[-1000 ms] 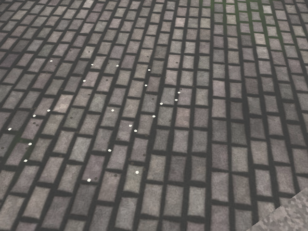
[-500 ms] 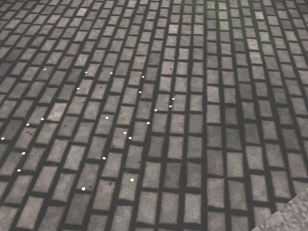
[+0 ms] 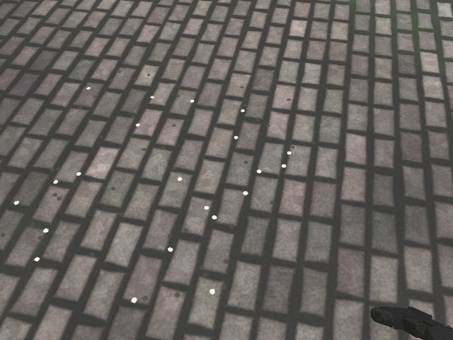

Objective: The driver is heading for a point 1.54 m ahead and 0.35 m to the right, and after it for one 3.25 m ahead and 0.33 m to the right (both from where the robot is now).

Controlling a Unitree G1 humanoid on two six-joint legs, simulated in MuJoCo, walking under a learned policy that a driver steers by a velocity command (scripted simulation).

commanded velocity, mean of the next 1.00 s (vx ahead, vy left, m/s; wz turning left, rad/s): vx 0.49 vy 0.00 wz -0.42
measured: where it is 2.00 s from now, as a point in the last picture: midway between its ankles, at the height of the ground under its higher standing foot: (341, 170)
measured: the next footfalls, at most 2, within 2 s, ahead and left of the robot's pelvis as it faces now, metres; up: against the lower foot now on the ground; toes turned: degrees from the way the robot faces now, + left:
left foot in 0.04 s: +0.21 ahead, +0.12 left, +0.00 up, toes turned +2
right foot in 0.60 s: +0.49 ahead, -0.15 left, +0.00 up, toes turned -20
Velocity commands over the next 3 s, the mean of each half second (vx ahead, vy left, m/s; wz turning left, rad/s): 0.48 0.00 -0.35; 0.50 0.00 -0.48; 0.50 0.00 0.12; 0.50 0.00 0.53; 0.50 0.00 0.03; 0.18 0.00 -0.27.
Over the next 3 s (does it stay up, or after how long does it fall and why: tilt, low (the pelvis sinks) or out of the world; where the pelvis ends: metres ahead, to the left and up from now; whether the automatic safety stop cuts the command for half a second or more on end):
stays up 1.52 -0.29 0.01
